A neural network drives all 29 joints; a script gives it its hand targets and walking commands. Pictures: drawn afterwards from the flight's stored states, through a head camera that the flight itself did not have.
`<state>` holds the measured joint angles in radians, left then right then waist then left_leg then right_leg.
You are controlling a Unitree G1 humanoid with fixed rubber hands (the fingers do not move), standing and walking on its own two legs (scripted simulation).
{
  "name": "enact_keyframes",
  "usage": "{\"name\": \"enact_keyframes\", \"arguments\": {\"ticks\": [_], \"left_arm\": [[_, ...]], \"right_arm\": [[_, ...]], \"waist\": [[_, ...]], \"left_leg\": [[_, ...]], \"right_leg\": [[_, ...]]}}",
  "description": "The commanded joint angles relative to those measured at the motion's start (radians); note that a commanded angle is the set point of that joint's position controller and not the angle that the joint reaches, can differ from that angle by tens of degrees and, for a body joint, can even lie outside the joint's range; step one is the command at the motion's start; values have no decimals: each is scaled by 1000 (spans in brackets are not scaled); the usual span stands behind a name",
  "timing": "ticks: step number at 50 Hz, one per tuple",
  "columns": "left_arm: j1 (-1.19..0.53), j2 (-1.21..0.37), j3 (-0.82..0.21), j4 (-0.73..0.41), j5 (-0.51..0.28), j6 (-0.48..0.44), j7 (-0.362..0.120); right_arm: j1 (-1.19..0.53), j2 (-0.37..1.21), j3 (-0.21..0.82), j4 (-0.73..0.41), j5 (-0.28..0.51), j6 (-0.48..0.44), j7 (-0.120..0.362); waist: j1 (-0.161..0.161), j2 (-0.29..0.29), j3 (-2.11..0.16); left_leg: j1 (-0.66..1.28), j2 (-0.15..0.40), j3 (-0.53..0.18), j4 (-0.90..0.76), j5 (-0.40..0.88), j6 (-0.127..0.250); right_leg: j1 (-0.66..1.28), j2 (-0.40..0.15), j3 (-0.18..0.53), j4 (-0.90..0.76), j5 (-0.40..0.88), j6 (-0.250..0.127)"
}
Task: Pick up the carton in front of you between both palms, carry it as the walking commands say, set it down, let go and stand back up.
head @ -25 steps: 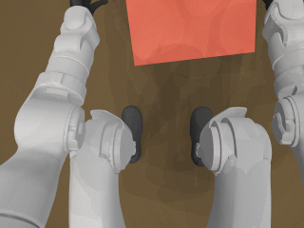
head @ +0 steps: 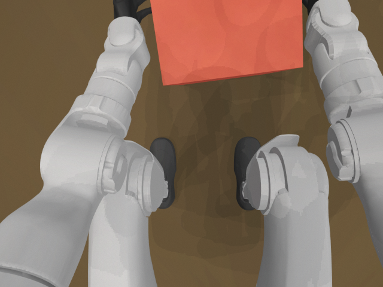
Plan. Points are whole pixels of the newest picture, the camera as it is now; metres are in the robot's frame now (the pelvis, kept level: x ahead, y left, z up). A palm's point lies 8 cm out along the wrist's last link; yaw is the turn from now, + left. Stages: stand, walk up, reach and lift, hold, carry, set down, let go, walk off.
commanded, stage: reach and lift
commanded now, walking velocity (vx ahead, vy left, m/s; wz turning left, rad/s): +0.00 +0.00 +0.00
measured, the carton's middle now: (221, 25) +0.52 -0.06 -0.25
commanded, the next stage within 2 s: none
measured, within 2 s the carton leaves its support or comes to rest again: leaves its support in 0.24 s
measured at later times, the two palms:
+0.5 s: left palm (114, 9) +0.51 +0.08 -0.07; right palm out of the picture +0.49 -0.22 -0.07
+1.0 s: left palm out of the picture +0.49 +0.09 +0.10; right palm out of the picture +0.46 -0.21 +0.09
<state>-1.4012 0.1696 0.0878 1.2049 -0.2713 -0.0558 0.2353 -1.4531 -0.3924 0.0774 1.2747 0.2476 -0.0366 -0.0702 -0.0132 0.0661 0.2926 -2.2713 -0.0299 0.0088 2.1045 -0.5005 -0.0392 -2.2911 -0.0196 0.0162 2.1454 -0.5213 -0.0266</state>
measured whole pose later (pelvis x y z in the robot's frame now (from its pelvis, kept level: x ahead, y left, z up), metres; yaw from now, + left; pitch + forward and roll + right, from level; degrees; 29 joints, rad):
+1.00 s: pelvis +0.03 +0.02 +0.15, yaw -6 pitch +39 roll +1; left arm -0.80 -0.13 0.45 0.58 0.14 0.30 0.14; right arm -0.86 -0.06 -0.35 0.70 -0.16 0.32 0.01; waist -0.02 0.05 -0.20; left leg -1.82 -0.10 -0.05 1.67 -0.53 -0.03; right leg -1.85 0.05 0.06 1.67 -0.50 0.03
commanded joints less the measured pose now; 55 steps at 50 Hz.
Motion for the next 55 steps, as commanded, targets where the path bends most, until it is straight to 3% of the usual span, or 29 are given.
{"name": "enact_keyframes", "arguments": {"ticks": [1,5,8,11,15,18,21,23,26,29,31,34,39,46,55], "left_arm": [[-314,-409,-81,-125,38,-9,-94],[-439,-674,-75,-153,105,41,-189],[-483,-816,-88,-215,106,69,-227],[-513,-943,-139,-318,61,86,-240],[-499,-1064,-228,-476,22,123,-234],[-500,-1098,-286,-622,35,164,-241],[-479,-1123,-303,-703,85,209,-252],[-436,-1113,-271,-690,137,231,-253],[-368,-1119,-171,-574,237,273,-267],[-320,-1138,-67,-483,323,307,-287],[-311,-1173,-45,-466,341,322,-301],[-288,-1217,-40,-452,353,336,-313],[-218,-1275,-90,-473,351,343,-318],[-111,-1336,-234,-566,297,349,-325],[66,-1345,-327,-604,267,361,-341]], "right_arm": [[-405,432,109,-111,-4,-7,89],[-483,716,103,-141,-48,35,165],[-496,859,104,-199,-59,61,201],[-510,978,132,-312,-23,79,215],[-495,1072,184,-529,-1,112,199],[-417,1135,198,-649,-30,165,192],[-343,1209,192,-684,-76,224,209],[-289,1234,168,-658,-108,253,215],[-248,1279,103,-545,-166,292,250],[-211,1281,5,-449,-245,318,277],[-182,1280,-59,-416,-293,327,287],[-157,1287,-106,-407,-330,332,298],[-113,1321,-77,-458,-333,332,314],[-43,1382,61,-587,-272,338,316],[123,1434,153,-645,-243,352,297]], "waist": [[-2,-138,-1039],[-13,-128,-1007],[-19,-113,-1084],[-47,-111,-1279],[-78,-139,-1577],[-91,-154,-1672],[-68,-146,-1620],[-37,-144,-1516],[11,-146,-1311],[13,-150,-1218],[-20,-125,-1224],[-45,-83,-1267],[-47,-52,-1348],[-40,-67,-1448],[-33,-82,-1362]], "left_leg": [[478,-101,27,-95,173,12],[442,-126,48,-62,134,12],[462,-139,65,-61,143,10],[550,-152,78,-38,228,9],[611,-170,93,-39,315,0],[599,-177,102,-85,271,1],[590,-181,107,-151,197,6],[565,-184,107,-187,131,14],[524,-174,97,-253,3,28],[505,-169,82,-307,-43,32],[519,-172,71,-354,-46,26],[603,-176,61,-419,-35,19],[728,-181,47,-506,31,8],[878,-179,32,-593,121,2],[1019,-171,10,-731,155,3]], "right_leg": [[564,59,44,-207,206,17],[550,85,28,-191,169,9],[580,96,3,-176,198,8],[663,110,-25,-159,299,13],[911,127,-48,-161,452,26],[1020,138,-61,-194,458,33],[991,152,-64,-246,375,37],[921,155,-56,-285,285,41],[781,152,-37,-361,90,37],[747,150,-25,-431,-13,28],[773,154,-33,-459,4,20],[787,161,-51,-497,36,13],[848,168,-62,-550,124,15],[1011,176,-61,-632,219,30],[1210,178,-35,-775,261,37]]}}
